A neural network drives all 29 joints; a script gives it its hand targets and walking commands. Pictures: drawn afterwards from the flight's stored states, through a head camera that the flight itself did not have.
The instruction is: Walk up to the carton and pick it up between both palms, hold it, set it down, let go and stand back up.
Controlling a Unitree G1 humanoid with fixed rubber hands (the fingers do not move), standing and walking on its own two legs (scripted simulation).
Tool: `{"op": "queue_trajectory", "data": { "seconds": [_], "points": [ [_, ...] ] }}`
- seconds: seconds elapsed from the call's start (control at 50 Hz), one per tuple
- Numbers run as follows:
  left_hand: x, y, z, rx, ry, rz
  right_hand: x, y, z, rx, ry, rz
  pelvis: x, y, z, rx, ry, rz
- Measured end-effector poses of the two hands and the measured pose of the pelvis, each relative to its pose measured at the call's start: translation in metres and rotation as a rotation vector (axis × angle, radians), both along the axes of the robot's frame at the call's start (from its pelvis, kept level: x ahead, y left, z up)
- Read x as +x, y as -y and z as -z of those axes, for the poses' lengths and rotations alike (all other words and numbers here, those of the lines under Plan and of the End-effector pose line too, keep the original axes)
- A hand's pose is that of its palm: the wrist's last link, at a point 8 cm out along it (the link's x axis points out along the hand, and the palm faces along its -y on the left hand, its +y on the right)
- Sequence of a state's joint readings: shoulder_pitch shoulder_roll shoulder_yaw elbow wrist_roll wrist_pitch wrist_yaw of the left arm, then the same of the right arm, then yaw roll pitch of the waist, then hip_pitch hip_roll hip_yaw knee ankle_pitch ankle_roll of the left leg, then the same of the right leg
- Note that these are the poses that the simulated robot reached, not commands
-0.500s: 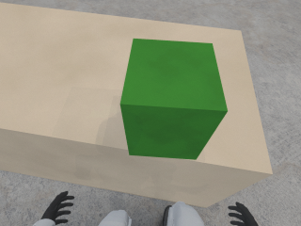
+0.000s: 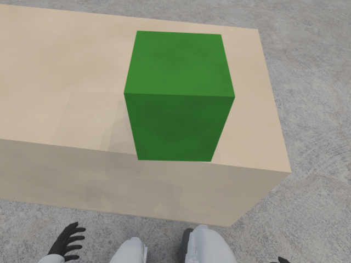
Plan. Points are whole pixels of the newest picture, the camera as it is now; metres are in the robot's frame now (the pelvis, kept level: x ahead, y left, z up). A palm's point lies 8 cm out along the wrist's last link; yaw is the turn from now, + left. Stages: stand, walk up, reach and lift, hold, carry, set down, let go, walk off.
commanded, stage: walk up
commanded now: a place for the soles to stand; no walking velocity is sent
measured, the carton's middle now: (176, 101) +0.46 +0.00 +0.08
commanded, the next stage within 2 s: none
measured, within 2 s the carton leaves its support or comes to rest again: neither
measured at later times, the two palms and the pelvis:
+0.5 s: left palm out of the picture -0.05 +0.24 -0.10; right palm out of the picture +0.08 -0.27 -0.11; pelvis -0.01 -0.01 +0.01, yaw +1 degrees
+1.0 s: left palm (62, 243) +0.16 +0.26 -0.09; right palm out of the picture +0.08 -0.26 -0.12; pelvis +0.05 +0.01 +0.00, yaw -4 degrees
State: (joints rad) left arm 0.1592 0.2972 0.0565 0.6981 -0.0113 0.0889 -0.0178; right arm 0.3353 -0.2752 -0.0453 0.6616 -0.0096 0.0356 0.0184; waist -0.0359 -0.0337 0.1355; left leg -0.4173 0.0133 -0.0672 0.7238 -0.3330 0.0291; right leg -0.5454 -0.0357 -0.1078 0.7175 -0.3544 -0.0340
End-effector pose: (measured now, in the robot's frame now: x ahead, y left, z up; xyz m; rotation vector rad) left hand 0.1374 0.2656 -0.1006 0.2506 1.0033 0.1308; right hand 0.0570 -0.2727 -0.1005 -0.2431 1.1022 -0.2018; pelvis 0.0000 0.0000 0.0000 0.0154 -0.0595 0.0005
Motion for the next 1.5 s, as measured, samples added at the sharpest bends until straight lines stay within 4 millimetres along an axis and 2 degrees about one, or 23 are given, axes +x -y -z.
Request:
{"op": "queue_trajectory", "data": {
  "seconds": [0.06, 0.12, 0.18, 0.22, 0.28, 0.34, 0.42, 0.5, 0.56, 0.6, 0.68, 0.76, 0.82, 0.9, 1.0, 1.16, 1.28, 1.38, 1.5],
  "points": [
    [-0.012, 0.0, -0.003, 0.015, 0.019, 0.002, -0.007, 0.008, 0.003, -0.024, -0.001, -0.002, -0.01, 0.006, 0.003, -0.024, 0.006, -0.012],
    [-0.035, 0.004, -0.003, 0.029, 0.031, -0.032, 0.003, 0.021, 0.008, -0.039, 0.027, -0.018, -0.017, 0.017, 0.007, -0.004, -0.006, -0.003],
    [-0.072, 0.014, 0.0, 0.047, 0.014, -0.075, 0.022, 0.031, 0.015, -0.026, 0.087, -0.051, -0.023, 0.026, 0.013, -0.012, -0.004, 0.017],
    [-0.099, 0.023, 0.001, 0.045, -0.03, -0.097, 0.029, 0.03, 0.014, -0.007, 0.118, -0.068, -0.025, 0.03, 0.011, -0.01, 0.007, 0.002],
    [-0.137, 0.036, 0.0, 0.029, -0.102, -0.15, 0.034, 0.025, 0.011, 0.024, 0.126, -0.094, -0.026, 0.031, 0.003, 0.001, 0.017, 0.004],
    [-0.164, 0.045, -0.002, 0.011, -0.166, -0.173, 0.031, 0.017, 0.011, 0.051, 0.101, -0.106, -0.024, 0.029, -0.004, 0.005, 0.011, 0.005],
    [-0.181, 0.044, -0.001, -0.005, -0.218, -0.189, 0.025, 0.007, 0.012, 0.061, 0.049, -0.11, -0.019, 0.023, -0.008, 0.001, -0.005, -0.007],
    [-0.185, 0.03, 0.002, -0.008, -0.256, -0.202, 0.024, -0.006, 0.008, 0.053, 0.026, -0.105, -0.014, 0.014, -0.01, 0.016, -0.01, -0.013],
    [-0.176, 0.02, 0.002, -0.002, -0.28, -0.175, 0.023, -0.013, 0.001, 0.05, 0.052, -0.082, -0.007, 0.008, -0.012, 0.023, -0.016, 0.012],
    [-0.161, 0.014, 0.0, 0.008, -0.278, -0.137, 0.017, -0.011, -0.001, 0.037, 0.047, -0.052, -0.002, 0.007, -0.014, 0.013, -0.016, 0.028],
    [-0.11, 0.012, -0.004, 0.03, -0.212, -0.046, -0.003, -0.003, 0.0, 0.024, -0.003, 0.022, 0.008, 0.01, -0.015, 0.009, -0.011, 0.059],
    [-0.051, 0.02, -0.006, 0.051, -0.08, 0.03, -0.017, 0.008, 0.015, 0.036, -0.068, 0.07, 0.021, 0.016, -0.006, 0.003, -0.01, 0.082],
    [-0.017, 0.025, -0.01, 0.062, -0.006, 0.047, -0.018, 0.009, 0.023, 0.046, -0.121, 0.071, 0.027, 0.015, -0.003, -0.012, -0.011, 0.072],
    [0.01, 0.021, -0.017, 0.071, 0.051, 0.031, -0.005, 0.004, 0.025, 0.04, -0.14, 0.05, 0.035, 0.006, -0.003, -0.022, -0.008, 0.059],
    [0.027, 0.007, -0.01, 0.038, 0.041, 0.034, 0.022, -0.013, 0.019, 0.035, -0.077, 0.044, 0.047, -0.01, -0.002, -0.02, 0.004, 0.065],
    [0.041, -0.005, -0.003, -0.033, -0.035, 0.054, 0.071, -0.046, -0.01, 0.047, 0.032, 0.038, 0.069, -0.027, -0.017, -0.011, -0.028, 0.103],
    [0.053, -0.012, -0.001, -0.032, -0.052, 0.069, 0.106, -0.052, -0.023, 0.034, 0.104, 0.02, 0.074, -0.035, -0.02, -0.007, -0.043, 0.125],
    [0.061, -0.012, 0.001, -0.022, -0.06, 0.088, 0.118, -0.048, -0.026, 0.021, 0.135, 0.031, 0.076, -0.037, -0.018, -0.004, -0.045, 0.144],
    [0.068, -0.007, 0.0, -0.016, -0.056, 0.112, 0.11, -0.04, -0.021, 0.018, 0.119, 0.062, 0.078, -0.035, -0.016, -0.001, -0.045, 0.165]
  ]
}}
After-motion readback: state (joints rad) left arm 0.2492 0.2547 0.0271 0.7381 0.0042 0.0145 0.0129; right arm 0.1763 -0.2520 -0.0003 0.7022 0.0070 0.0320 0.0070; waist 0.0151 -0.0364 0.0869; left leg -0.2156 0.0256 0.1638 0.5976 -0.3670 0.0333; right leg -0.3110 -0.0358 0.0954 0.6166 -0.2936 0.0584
